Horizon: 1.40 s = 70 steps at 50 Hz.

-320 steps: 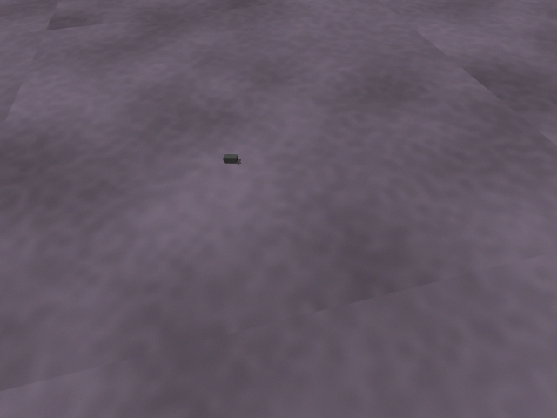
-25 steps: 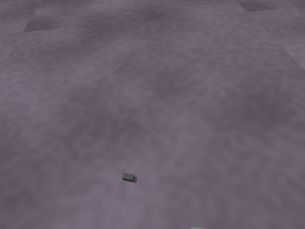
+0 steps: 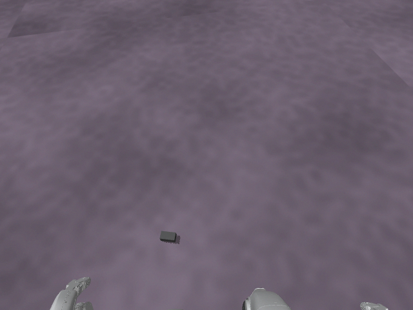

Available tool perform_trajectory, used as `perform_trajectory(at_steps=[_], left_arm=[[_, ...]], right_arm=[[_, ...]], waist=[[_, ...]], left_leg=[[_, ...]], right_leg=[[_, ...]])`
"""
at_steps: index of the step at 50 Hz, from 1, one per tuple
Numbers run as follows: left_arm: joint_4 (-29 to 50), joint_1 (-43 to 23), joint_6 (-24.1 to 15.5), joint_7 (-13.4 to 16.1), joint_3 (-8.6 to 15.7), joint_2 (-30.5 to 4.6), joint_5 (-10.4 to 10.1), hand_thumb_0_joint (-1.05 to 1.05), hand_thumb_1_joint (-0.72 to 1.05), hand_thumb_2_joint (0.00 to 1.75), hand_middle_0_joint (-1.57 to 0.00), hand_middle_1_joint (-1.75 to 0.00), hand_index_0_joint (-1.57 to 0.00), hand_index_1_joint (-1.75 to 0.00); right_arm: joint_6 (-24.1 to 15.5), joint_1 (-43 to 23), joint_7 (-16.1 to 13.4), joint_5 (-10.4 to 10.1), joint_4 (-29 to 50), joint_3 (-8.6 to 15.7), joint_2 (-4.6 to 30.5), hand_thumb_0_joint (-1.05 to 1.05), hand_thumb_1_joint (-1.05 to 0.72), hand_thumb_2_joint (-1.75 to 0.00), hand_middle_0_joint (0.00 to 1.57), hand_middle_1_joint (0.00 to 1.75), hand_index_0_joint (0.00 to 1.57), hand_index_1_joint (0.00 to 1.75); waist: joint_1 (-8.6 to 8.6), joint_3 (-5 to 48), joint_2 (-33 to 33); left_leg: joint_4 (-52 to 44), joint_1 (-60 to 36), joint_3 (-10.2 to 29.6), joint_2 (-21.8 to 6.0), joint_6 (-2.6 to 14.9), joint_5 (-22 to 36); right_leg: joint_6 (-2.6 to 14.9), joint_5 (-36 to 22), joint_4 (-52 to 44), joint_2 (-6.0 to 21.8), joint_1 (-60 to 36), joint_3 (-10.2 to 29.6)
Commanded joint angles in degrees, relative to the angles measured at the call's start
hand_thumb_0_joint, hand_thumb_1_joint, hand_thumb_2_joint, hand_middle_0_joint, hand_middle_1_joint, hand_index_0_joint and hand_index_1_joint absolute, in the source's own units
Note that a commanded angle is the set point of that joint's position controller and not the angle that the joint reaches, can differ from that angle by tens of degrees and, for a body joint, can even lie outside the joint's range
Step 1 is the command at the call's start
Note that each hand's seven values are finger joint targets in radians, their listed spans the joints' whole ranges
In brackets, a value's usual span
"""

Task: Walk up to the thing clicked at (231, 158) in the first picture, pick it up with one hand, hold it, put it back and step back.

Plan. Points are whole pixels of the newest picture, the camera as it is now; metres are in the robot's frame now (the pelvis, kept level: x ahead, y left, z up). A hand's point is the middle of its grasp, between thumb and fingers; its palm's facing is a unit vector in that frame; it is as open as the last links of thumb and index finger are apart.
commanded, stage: walk up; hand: left
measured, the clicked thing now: (168, 236) +0.50 +0.22 -0.73
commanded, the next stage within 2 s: stand in 0.90 s
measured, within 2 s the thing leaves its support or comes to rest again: neither
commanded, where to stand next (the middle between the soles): +0.12 +0.00 m, yaw -3 degrees
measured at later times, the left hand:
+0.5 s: hand out of the picture +0.09 +0.27 -0.14, palm faces -0.07 -0.94 -0.34, open 7.4 cm
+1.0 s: hand out of the picture +0.13 +0.25 -0.12, palm faces -0.09 -0.93 -0.34, open 7.4 cm
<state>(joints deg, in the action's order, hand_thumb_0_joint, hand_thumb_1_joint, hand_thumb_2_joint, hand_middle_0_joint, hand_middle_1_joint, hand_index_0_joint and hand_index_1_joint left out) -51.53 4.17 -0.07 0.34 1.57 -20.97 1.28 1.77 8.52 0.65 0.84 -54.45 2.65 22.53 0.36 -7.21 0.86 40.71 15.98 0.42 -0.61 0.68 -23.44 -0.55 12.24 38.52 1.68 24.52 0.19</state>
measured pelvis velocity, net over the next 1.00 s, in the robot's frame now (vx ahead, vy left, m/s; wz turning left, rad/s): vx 0.00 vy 0.01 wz -0.08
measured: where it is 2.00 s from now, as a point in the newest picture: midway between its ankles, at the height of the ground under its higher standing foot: outside the picture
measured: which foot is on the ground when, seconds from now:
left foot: down 0.00-1.00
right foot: down 0.00-0.04, up 0.06-0.22, down 0.24-1.00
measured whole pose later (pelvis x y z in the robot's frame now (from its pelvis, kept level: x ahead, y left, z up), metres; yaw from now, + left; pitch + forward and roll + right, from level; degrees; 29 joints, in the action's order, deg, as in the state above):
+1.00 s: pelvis +0.00 +0.01 +0.03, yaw -4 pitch -2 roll +0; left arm -64.2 3.5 -0.7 -0.4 0.4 -19.9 0.3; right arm -1.2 5.3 0.6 0.4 -63.3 0.7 20.8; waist 1.0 -2.8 0.3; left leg 19.6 4.9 -2.1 -1.5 -0.9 -12.2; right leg 0.2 11.2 20.2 -1.0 6.5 2.4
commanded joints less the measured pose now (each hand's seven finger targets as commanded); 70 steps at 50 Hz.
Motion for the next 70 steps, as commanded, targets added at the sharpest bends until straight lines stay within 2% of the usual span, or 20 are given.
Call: perform_trajectory(at_steps=[1,2,3,5,9,11,12,13,14,16,18,19,20,21,22,25,27,44,47,70], left_arm=[[3.8,-2.0,0.2,0.9,3.2,-11.7,-1.9,0.0,0.9,0.9,-0.2,-0.3,-0.2,-0.3],[2.6,-2.1,0.7,1.5,4.4,-13.2,-1.2,0.0,0.9,0.9,-0.2,-0.3,-0.2,-0.3],[2.3,-1.2,0.8,1.6,4.5,-13.5,-1.1,0.0,0.9,0.9,-0.2,-0.3,-0.2,-0.3],[1.1,2.1,0.7,1.5,4.0,-12.1,-1.8,0.0,0.9,0.9,-0.2,-0.3,-0.2,-0.3],[1.0,1.7,-1.1,0.1,3.0,-10.0,-1.1,0.0,0.9,0.9,-0.2,-0.3,-0.2,-0.3],[-0.9,4.4,-1.7,0.5,3.3,-10.6,-0.2,0.0,0.9,0.9,-0.2,-0.3,-0.2,-0.3],[-1.4,6.4,-2.4,0.9,4.0,-14.2,0.4,0.0,0.9,0.9,-0.2,-0.3,-0.2,-0.3],[-1.1,5.4,-2.8,0.9,4.4,-16.8,0.3,0.0,0.9,0.9,-0.2,-0.3,-0.2,-0.3],[-0.4,2.9,-2.7,0.5,4.4,-18.6,-0.3,0.0,0.9,0.9,-0.2,-0.3,-0.2,-0.3],[-0.1,0.8,-2.5,-0.1,3.4,-15.7,-0.4,0.0,0.9,0.9,-0.2,-0.3,-0.2,-0.3],[0.3,-2.1,-1.9,-0.2,2.5,-13.5,-0.7,0.0,0.9,0.9,-0.2,-0.3,-0.2,-0.3],[0.1,-1.6,-1.5,-0.5,2.0,-11.4,-1.1,0.0,0.9,0.9,-0.2,-0.3,-0.2,-0.3],[-1.1,-0.2,-1.0,-0.7,2.1,-11.3,-1.3,0.0,0.9,0.9,-0.2,-0.3,-0.2,-0.3],[-1.9,1.3,-0.9,-0.5,2.5,-12.5,-1.1,0.0,0.9,0.9,-0.2,-0.3,-0.2,-0.3],[-2.7,2.3,-1.2,-0.6,2.2,-11.6,-0.8,0.0,0.9,0.9,-0.2,-0.3,-0.2,-0.3],[-4.4,2.5,-2.2,-0.8,2.3,-12.4,-1.1,0.0,0.9,0.9,-0.2,-0.3,-0.2,-0.3],[-4.4,0.9,-2.3,-0.7,2.1,-13.0,-1.2,0.0,0.9,0.9,-0.2,-0.3,-0.2,-0.3],[-8.3,-3.5,-1.9,-0.3,1.5,-11.8,-0.9,0.0,0.9,0.9,-0.2,-0.3,-0.2,-0.3],[-9.2,-2.9,-2.2,-0.1,1.1,-11.7,-1.4,0.0,0.9,0.9,-0.2,-0.3,-0.2,-0.3],[-10.5,-2.3,-2.2,0.1,0.2,-11.6,-0.9,0.0,0.9,0.9,-0.2,-0.3,-0.2,-0.3]], right_arm=[[-1.4,1.4,-1.1,0.7,2.1,4.7,17.5,0.0,-0.9,-0.9,0.2,0.3,0.2,0.3],[-1.6,-1.9,-0.9,0.6,3.2,5.1,19.2,0.0,-0.9,-0.9,0.2,0.3,0.2,0.3],[-2.1,-2.4,-1.1,1.0,3.9,4.8,17.4,0.0,-0.9,-0.9,0.2,0.3,0.2,0.3],[-2.6,-4.2,-1.8,1.1,4.6,3.6,13.7,0.0,-0.9,-0.9,0.2,0.3,0.2,0.3],[-3.4,-1.3,-1.6,1.0,3.8,3.0,13.3,0.0,-0.9,-0.9,0.2,0.3,0.2,0.3],[-2.8,0.0,-1.4,0.3,3.7,2.5,12.9,0.0,-0.9,-0.9,0.2,0.3,0.2,0.3],[-2.9,1.0,-1.5,-0.4,4.0,2.0,11.4,0.0,-0.9,-0.9,0.2,0.3,0.2,0.3],[-3.2,0.1,-1.1,-0.8,5.0,1.2,9.4,0.0,-0.9,-0.9,0.2,0.3,0.2,0.3],[-3.0,-0.6,-1.7,-0.4,4.2,1.6,10.0,0.0,-0.9,-0.9,0.2,0.3,0.2,0.3],[-3.6,-0.2,-1.4,-0.3,2.7,1.9,10.6,0.0,-0.9,-0.9,0.2,0.3,0.2,0.3],[-4.4,2.5,-1.2,0.0,0.8,2.0,10.5,0.0,-0.9,-0.9,0.2,0.3,0.2,0.3],[-5.0,2.0,-1.4,0.5,0.8,2.5,12.6,0.0,-0.9,-0.9,0.2,0.3,0.2,0.3],[-5.3,1.0,-1.4,0.6,1.3,2.5,14.5,0.0,-0.9,-0.9,0.2,0.3,0.2,0.3],[-5.4,-0.8,-1.1,0.2,1.3,2.6,15.8,0.0,-0.9,-0.9,0.2,0.3,0.2,0.3],[-5.4,-2.6,-0.9,0.4,1.2,2.3,15.1,0.0,-0.9,-0.9,0.2,0.3,0.2,0.3],[-5.2,-3.5,-1.1,-0.1,0.8,1.3,12.4,0.0,-0.9,-0.9,0.2,0.3,0.2,0.3],[-5.2,-3.1,-1.3,-0.4,0.0,0.9,11.2,0.0,-0.9,-0.9,0.2,0.3,0.2,0.3],[-4.5,-5.5,-1.1,-0.2,-4.3,0.8,10.5,0.0,-0.9,-0.9,0.2,0.3,0.2,0.3],[-4.3,-7.0,-1.1,-0.7,-5.1,0.4,10.0,0.0,-0.9,-0.9,0.2,0.3,0.2,0.3],[-3.5,-5.7,-0.6,-0.2,-8.4,0.1,9.2,0.0,-0.9,-0.9,0.2,0.3,0.2,0.3]], waist=[[0.58,6.4,7.9],[0.82,5.2,12.2],[0.08,5.0,8.8],[-1.72,6.1,4.7],[0.15,10.9,7.9],[-1.03,10.6,6.4],[-1.49,13.1,1.4],[-1.45,13.8,-4.7],[-0.79,12.3,-7.9],[0.52,9.0,-5.8],[2.63,6.9,-5.9],[1.99,6.6,-1.6],[0.68,6.5,0.6],[-0.55,5.5,1.0],[-1.35,5.7,1.5],[-1.2,7.3,3.3],[-0.24,8.0,1.4],[0.24,8.7,-2.1],[-0.24,9.3,-0.6],[0.24,8.1,-1.7]], left_leg=[[-21.0,1.4,19.8,-13.8,7.41,8.3],[-22.8,5.6,25.3,-20.6,13.39,12.9],[-20.8,4.9,23.5,-20.6,15.4,20.1],[-14.1,-1.4,12.9,-15.0,12.53,35.0],[-8.7,-10.8,8.5,-11.9,9.13,32.2],[-4.9,-6.3,5.2,-9.8,5.93,33.5],[0.1,0.0,4.6,-7.7,3.07,30.3],[2.1,8.9,0.9,-2.3,0.54,14.8],[2.3,2.7,-0.8,-1.2,0.86,-6.0],[-2.1,0.6,0.6,-0.8,1.52,-7.1],[-14.9,-8.7,3.1,-3.0,2.04,8.8],[-19.8,-10.1,12.0,-8.3,4.42,9.6],[-23.3,-7.0,19.2,-14.4,8.35,2.7],[-23.0,-4.1,18.7,-16.9,10.57,3.0],[-21.7,-4.7,16.4,-15.9,9.83,8.4],[-17.3,-3.7,5.4,-7.9,3.4,17.0],[-16.7,-6.2,2.3,-5.1,1.41,18.6],[-22.3,-11.2,1.4,-6.3,0.97,17.5],[-23.8,-12.5,3.0,-7.4,0.29,26.5],[-26.5,-10.7,3.7,-7.1,0.08,15.7]], right_leg=[[3.11,6.7,4.7,-2.8,1.2,4.8],[2.23,19.4,16.6,-4.8,-1.4,3.6],[2.28,20.7,22.3,-4.6,-1.0,6.2],[2.36,19.0,24.4,-4.8,1.8,6.9],[1.25,13.5,-3.2,-2.3,-6.2,-0.1],[3.15,-0.3,-16.0,-2.8,-16.4,0.4],[5.72,-10.5,-15.6,2.0,-25.2,9.5],[10.45,-12.7,-13.8,10.0,-29.2,20.9],[15.76,-9.5,-13.6,16.1,-18.0,24.6],[13.07,-6.4,-13.1,12.7,-13.9,18.9],[6.93,-6.3,-10.4,7.8,-5.2,11.9],[3.47,-4.6,-6.1,2.6,-1.7,8.3],[2.26,4.8,-2.3,-1.2,-3.1,5.2],[2.33,11.9,-2.0,-0.8,-6.9,3.0],[2.6,10.3,-5.6,0.1,-8.6,3.9],[3.79,-6.1,-12.5,2.2,-16.0,7.2],[4.47,-14.3,-12.8,4.3,-15.7,8.8],[3.17,-11.8,-19.8,4.1,-17.3,8.4],[2.07,-18.9,-20.1,4.9,-19.4,7.5],[1.47,-5.1,-24.5,4.9,-16.7,7.1]])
